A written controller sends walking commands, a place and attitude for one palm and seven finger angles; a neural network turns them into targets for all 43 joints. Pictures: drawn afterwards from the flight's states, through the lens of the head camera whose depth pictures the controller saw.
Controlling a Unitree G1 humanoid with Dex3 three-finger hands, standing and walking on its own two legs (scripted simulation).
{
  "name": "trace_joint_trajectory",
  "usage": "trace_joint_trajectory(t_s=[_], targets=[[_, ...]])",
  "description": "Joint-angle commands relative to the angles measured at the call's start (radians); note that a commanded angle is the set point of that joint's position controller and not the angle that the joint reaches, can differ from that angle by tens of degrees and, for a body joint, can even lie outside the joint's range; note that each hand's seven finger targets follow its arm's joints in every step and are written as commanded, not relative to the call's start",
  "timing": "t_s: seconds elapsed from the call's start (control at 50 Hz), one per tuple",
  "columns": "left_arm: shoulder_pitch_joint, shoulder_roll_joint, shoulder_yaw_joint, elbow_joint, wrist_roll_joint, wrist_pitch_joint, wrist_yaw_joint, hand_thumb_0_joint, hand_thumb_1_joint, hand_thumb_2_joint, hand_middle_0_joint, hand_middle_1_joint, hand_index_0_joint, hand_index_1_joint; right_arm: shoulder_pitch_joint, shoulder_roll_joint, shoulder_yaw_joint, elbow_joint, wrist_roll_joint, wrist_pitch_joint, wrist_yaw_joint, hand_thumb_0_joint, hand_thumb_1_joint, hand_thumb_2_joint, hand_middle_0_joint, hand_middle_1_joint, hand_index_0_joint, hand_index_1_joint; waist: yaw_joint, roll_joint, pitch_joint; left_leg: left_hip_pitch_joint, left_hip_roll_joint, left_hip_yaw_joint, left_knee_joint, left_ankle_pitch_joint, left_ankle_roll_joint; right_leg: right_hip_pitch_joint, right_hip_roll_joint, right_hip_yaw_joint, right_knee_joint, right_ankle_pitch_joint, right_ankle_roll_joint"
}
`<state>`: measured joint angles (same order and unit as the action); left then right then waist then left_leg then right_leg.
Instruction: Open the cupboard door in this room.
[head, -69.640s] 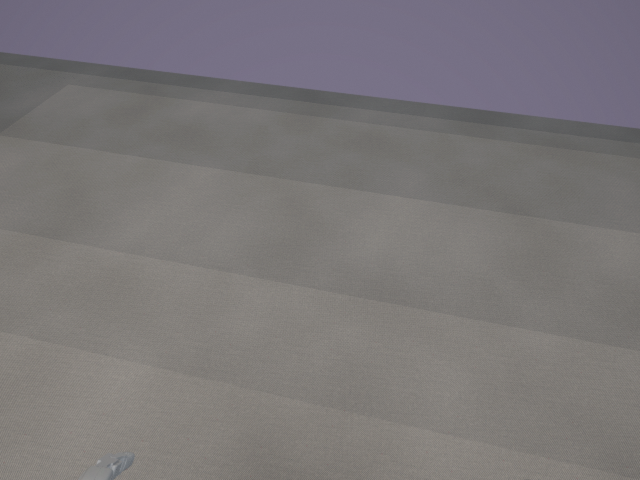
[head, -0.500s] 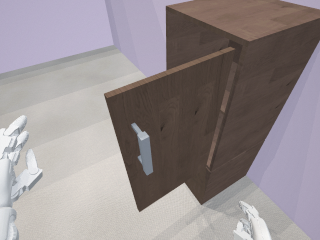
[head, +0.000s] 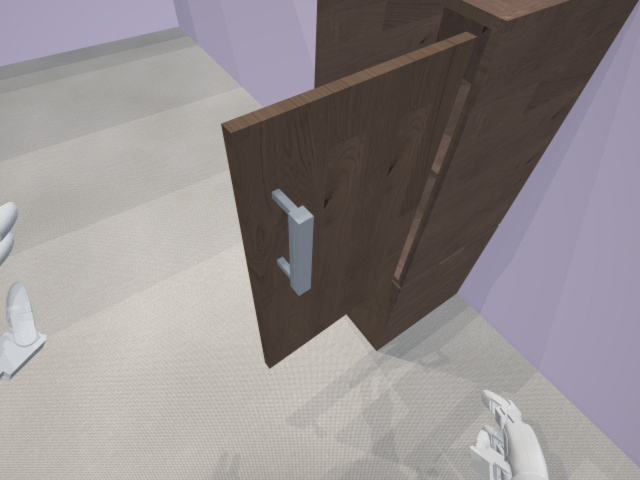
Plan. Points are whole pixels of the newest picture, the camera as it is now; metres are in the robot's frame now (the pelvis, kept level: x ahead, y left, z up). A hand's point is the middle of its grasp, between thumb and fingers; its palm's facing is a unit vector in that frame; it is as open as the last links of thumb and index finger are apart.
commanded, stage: step back with the hand held close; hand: left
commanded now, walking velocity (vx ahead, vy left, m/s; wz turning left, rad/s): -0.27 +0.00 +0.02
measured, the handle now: (291, 245) +0.37 +0.07 +0.09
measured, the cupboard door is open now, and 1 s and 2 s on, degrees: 93 93 93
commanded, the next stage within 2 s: stop stepping back and stand still in 0.54 s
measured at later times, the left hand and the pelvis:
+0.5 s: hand out of the picture +0.10 +0.29 +0.18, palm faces +0.50 -0.74 -0.45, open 7.4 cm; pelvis -0.10 +0.01 -0.01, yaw +3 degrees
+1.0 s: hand out of the picture +0.01 +0.25 +0.16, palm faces +0.44 -0.79 -0.43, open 7.4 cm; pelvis -0.20 -0.02 -0.01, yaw -1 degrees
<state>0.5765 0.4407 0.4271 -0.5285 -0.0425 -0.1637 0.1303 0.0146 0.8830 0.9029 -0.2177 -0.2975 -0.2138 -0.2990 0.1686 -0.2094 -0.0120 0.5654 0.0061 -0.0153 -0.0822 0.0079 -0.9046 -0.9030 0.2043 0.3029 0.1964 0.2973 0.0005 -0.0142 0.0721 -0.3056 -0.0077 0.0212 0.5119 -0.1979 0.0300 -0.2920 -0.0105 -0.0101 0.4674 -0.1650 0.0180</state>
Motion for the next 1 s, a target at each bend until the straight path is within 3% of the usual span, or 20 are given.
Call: trace_joint_trajectory(t_s=[0.0,0.12,0.2,0.26,0.3,0.32,0.36,0.4,0.44,0.6,0.64,0.68,0.7,0.72,0.76,0.8,0.88,0.92,0.96,0.98], targets=[[0.001,0.131,0.130,-0.218,0.009,-0.076,0.036,0.000,0.900,0.900,-0.200,-0.300,-0.200,-0.300,-0.081,-0.144,-0.049,-0.170,0.002,-0.068,-0.004,0.000,-0.900,-0.900,0.200,0.300,0.200,0.300,0.014,0.170,-0.180,-0.239,0.156,-0.140,-0.197,-0.100,0.040,0.265,-0.003,0.025,0.125,0.061,-0.004],[-0.072,0.117,0.132,-0.199,0.036,-0.100,0.041,0.000,0.900,0.900,-0.200,-0.300,-0.200,-0.300,-0.052,-0.150,-0.051,-0.167,0.001,-0.101,-0.005,0.000,-0.900,-0.900,0.200,0.300,0.200,0.300,0.000,0.105,-0.116,-0.433,0.151,-0.153,-0.165,-0.437,0.065,0.268,-0.015,0.076,0.149,-0.061,-0.008],[-0.119,0.135,0.119,-0.204,0.030,-0.109,0.053,0.000,0.900,0.900,-0.200,-0.300,-0.200,-0.300,-0.026,-0.136,-0.051,-0.139,-0.005,-0.107,-0.002,0.000,-0.900,-0.900,0.200,0.300,0.200,0.300,-0.010,-0.088,-0.094,-0.122,0.021,-0.064,0.195,-0.336,-0.009,-0.167,-0.173,0.265,-0.180,-0.454,-0.093],[-0.136,0.147,0.113,-0.227,0.021,-0.110,0.071,0.000,0.900,0.900,-0.200,-0.300,-0.200,-0.300,-0.030,-0.112,-0.033,-0.100,-0.013,-0.098,0.001,0.000,-0.900,-0.900,0.200,0.300,0.200,0.300,-0.018,-0.136,-0.149,0.088,0.013,-0.033,0.344,-0.213,-0.025,-0.318,-0.256,0.204,-0.209,-0.397,-0.127],[-0.129,0.160,0.131,-0.245,0.012,-0.106,0.071,0.000,0.900,0.900,-0.200,-0.300,-0.200,-0.300,-0.040,-0.125,-0.033,-0.116,-0.009,-0.096,-0.006,0.000,-0.900,-0.900,0.200,0.300,0.200,0.300,-0.022,-0.038,-0.133,0.063,0.035,-0.067,0.116,-0.216,-0.017,-0.277,-0.171,0.109,-0.096,-0.351,-0.075],[-0.125,0.161,0.141,-0.269,0.009,-0.112,0.070,0.000,0.900,0.900,-0.200,-0.300,-0.200,-0.300,-0.053,-0.144,-0.033,-0.134,-0.008,-0.101,-0.014,0.000,-0.900,-0.900,0.200,0.300,0.200,0.300,-0.015,0.107,-0.102,-0.056,0.099,-0.176,-0.076,-0.315,0.012,-0.208,-0.084,0.056,0.040,-0.355,-0.036],[-0.124,0.176,0.188,-0.280,0.029,-0.129,0.075,0.000,0.900,0.900,-0.200,-0.300,-0.200,-0.300,-0.061,-0.141,-0.040,-0.141,-0.023,-0.124,-0.021,0.000,-0.900,-0.900,0.200,0.300,0.200,0.300,-0.010,0.450,-0.118,-0.424,0.357,-0.531,-0.450,-0.605,0.136,0.070,0.085,0.020,0.645,-0.289,0.007],[-0.140,0.180,0.194,-0.246,0.033,-0.137,0.074,0.000,0.900,0.900,-0.200,-0.300,-0.200,-0.300,-0.043,-0.115,-0.055,-0.111,-0.024,-0.142,-0.005,0.000,-0.900,-0.900,0.200,0.300,0.200,0.300,-0.014,0.250,-0.123,-0.355,0.357,-0.452,-0.390,-0.448,0.149,-0.002,0.061,0.092,0.810,-0.301,-0.003],[-0.093,0.156,0.177,-0.233,0.019,-0.131,0.074,0.000,0.900,0.900,-0.200,-0.300,-0.200,-0.300,-0.058,-0.122,-0.065,-0.103,-0.012,-0.156,0.007,0.000,-0.900,-0.900,0.200,0.300,0.200,0.300,0.002,0.137,-0.159,-0.154,0.296,-0.334,-0.265,-0.232,0.139,-0.087,0.054,0.068,0.681,-0.301,0.002],[-0.062,0.121,0.089,-0.261,-0.021,-0.111,0.047,0.000,0.900,0.900,-0.200,-0.300,-0.200,-0.300,-0.038,-0.124,-0.040,-0.047,-0.025,-0.171,0.033,0.000,-0.900,-0.900,0.200,0.300,0.200,0.300,0.001,0.294,-0.239,0.052,0.180,-0.179,-0.330,-0.123,0.000,0.115,0.095,-0.071,-0.033,-0.304,-0.042],[-0.024,0.206,0.155,-0.269,-0.020,-0.126,0.038,0.000,0.900,0.900,-0.200,-0.300,-0.200,-0.300,-0.019,-0.102,-0.039,-0.045,-0.027,-0.151,0.035,0.000,-0.900,-0.900,0.200,0.300,0.200,0.300,0.001,0.142,-0.279,0.162,0.097,-0.077,-0.134,0.027,-0.047,0.089,-0.018,0.018,-0.237,-0.126,-0.091],[-0.017,0.268,0.210,-0.275,-0.036,-0.140,0.038,0.000,0.900,0.900,-0.200,-0.300,-0.200,-0.300,-0.077,-0.086,-0.022,-0.064,-0.014,-0.132,0.021,0.000,-0.900,-0.900,0.200,0.300,0.200,0.300,0.014,-0.116,-0.223,0.113,0.004,0.017,0.244,-0.072,-0.061,-0.063,-0.235,0.150,-0.259,0.103,-0.121],[-0.037,0.280,0.232,-0.267,-0.039,-0.142,0.040,0.000,0.900,0.900,-0.200,-0.300,-0.200,-0.300,-0.093,-0.089,-0.016,-0.072,-0.015,-0.137,0.017,0.000,-0.900,-0.900,0.200,0.300,0.200,0.300,0.019,-0.089,-0.215,0.019,0.010,-0.005,0.373,-0.131,-0.053,-0.050,-0.289,0.151,-0.214,0.222,-0.142],[-0.032,0.236,0.202,-0.254,-0.033,-0.131,0.033,0.000,0.900,0.900,-0.200,-0.300,-0.200,-0.300,-0.082,-0.089,-0.019,-0.077,0.005,-0.136,0.011,0.000,-0.900,-0.900,0.200,0.300,0.200,0.300,0.016,-0.179,-0.223,-0.097,-0.015,-0.027,0.412,-0.134,-0.044,0.086,-0.235,0.094,-0.112,0.458,-0.115],[0.021,0.222,0.221,-0.230,-0.027,-0.099,0.033,0.000,0.900,0.900,-0.200,-0.300,-0.200,-0.300,-0.105,-0.080,-0.010,-0.115,0.008,-0.126,0.002,0.000,-0.900,-0.900,0.200,0.300,0.200,0.300,0.009,-0.128,-0.228,-0.151,0.021,-0.007,0.245,-0.071,-0.024,0.229,-0.224,0.096,0.002,0.636,-0.114],[0.022,0.172,0.184,-0.163,-0.033,-0.084,0.033,0.000,0.900,0.900,-0.200,-0.300,-0.200,-0.300,-0.075,-0.095,-0.002,-0.086,0.004,-0.123,-0.008,0.000,-0.900,-0.900,0.200,0.300,0.200,0.300,-0.023,0.000,-0.203,0.054,-0.009,0.034,0.027,0.143,-0.008,0.140,-0.158,0.030,0.055,0.568,-0.063],[-0.066,0.152,0.122,-0.091,-0.017,-0.078,0.038,0.000,0.900,0.900,-0.200,-0.300,-0.200,-0.300,-0.012,-0.146,-0.025,-0.069,0.004,-0.151,0.000,0.000,-0.900,-0.900,0.200,0.300,0.200,0.300,-0.009,0.178,-0.227,0.286,0.204,-0.247,-0.063,0.618,0.109,-0.070,0.013,-0.007,0.220,-0.128,0.028],[-0.094,0.144,0.097,-0.121,-0.013,-0.079,0.032,0.000,0.900,0.900,-0.200,-0.300,-0.200,-0.300,-0.032,-0.141,-0.024,-0.063,-0.010,-0.159,0.005,0.000,-0.900,-0.900,0.200,0.300,0.200,0.300,-0.010,0.199,-0.184,0.104,0.226,-0.318,-0.214,0.235,0.096,0.037,0.018,0.003,0.212,-0.347,0.002],[-0.076,0.138,0.099,-0.131,-0.003,-0.079,0.035,0.000,0.900,0.900,-0.200,-0.300,-0.200,-0.300,-0.066,-0.136,-0.023,-0.081,-0.007,-0.161,0.005,0.000,-0.900,-0.900,0.200,0.300,0.200,0.300,0.002,0.186,-0.105,-0.120,0.179,-0.261,-0.335,-0.297,0.062,0.171,0.020,-0.032,0.099,-0.332,-0.024],[-0.052,0.137,0.102,-0.126,0.001,-0.077,0.036,0.000,0.900,0.900,-0.200,-0.300,-0.200,-0.300,-0.072,-0.135,-0.023,-0.094,-0.007,-0.153,0.005,0.000,-0.900,-0.900,0.200,0.300,0.200,0.300,0.003,0.182,-0.079,-0.206,0.138,-0.212,-0.326,-0.393,0.030,0.229,0.024,-0.049,0.028,-0.287,-0.038]])
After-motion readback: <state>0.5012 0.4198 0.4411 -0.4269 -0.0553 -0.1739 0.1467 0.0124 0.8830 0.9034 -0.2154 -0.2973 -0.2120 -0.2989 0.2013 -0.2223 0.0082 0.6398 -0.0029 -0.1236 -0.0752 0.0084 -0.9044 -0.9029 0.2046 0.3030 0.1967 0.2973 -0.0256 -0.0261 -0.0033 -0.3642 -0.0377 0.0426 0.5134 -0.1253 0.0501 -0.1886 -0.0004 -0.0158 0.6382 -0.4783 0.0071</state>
